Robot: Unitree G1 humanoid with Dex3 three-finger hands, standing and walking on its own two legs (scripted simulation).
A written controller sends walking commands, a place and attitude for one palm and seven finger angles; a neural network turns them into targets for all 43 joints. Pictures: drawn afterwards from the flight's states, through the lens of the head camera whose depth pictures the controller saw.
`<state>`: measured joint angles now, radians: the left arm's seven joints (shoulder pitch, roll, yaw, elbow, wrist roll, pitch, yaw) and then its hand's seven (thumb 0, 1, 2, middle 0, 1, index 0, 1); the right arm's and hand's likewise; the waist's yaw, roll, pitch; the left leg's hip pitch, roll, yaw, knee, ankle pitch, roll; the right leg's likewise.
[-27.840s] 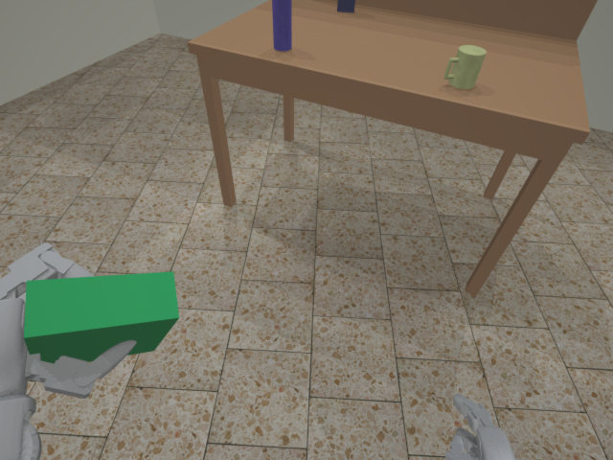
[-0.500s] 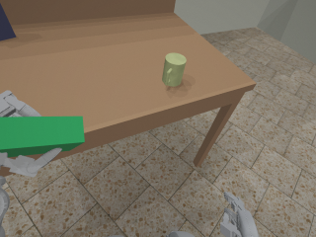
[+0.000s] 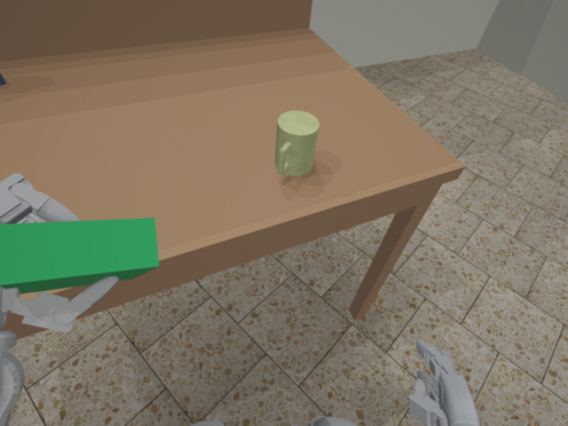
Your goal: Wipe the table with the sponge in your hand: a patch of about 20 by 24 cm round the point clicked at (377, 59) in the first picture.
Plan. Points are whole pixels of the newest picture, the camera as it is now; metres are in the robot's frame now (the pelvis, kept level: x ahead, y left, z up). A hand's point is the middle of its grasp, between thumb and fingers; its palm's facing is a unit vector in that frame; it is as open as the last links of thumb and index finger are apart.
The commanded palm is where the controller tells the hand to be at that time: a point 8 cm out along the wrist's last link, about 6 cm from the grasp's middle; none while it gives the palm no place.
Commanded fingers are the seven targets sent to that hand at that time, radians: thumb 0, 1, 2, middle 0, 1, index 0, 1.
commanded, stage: shuffle to correct the standing spot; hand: left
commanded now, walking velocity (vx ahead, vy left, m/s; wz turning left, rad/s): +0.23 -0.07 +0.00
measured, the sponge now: (102, 256) +0.24 +0.21 +0.17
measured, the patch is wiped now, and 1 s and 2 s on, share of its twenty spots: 0.00 0.00 0.00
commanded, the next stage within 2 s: come to a stop and stand still in 0.90 s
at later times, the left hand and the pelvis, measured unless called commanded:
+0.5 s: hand (166, 189) +0.31 +0.16 +0.20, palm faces +0.44 -0.82 -0.35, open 9.1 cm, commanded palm +0.26 +0.20 +0.20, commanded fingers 0.00 0.10 1.30 -1.20 -1.60 -1.20 -1.60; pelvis +0.10 -0.08 +0.02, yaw +1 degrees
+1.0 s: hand (206, 134) +0.41 +0.14 +0.20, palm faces +0.41 -0.78 -0.47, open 9.1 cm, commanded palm +0.36 +0.18 +0.20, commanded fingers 0.00 0.10 1.30 -1.20 -1.60 -1.20 -1.60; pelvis +0.19 -0.10 +0.02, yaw +0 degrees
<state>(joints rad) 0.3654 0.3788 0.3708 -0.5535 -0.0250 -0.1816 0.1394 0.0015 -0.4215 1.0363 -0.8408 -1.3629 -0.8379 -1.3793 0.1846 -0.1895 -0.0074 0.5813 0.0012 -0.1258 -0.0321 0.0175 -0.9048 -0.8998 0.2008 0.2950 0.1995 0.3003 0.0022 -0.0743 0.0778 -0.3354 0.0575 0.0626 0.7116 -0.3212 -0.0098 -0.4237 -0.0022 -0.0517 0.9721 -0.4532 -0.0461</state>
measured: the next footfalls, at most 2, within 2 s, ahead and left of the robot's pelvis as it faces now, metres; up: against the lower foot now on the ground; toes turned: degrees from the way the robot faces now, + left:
right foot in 0.16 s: +0.16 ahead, -0.14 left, +0.00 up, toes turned -3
left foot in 0.50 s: +0.17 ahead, +0.05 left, +0.00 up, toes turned +7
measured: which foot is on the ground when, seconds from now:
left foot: down 0.00-0.16, up 0.18-0.48, down 0.50-0.66, up 0.68-0.98, down 1.00-1.00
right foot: up 0.00-0.14, down 0.16-1.00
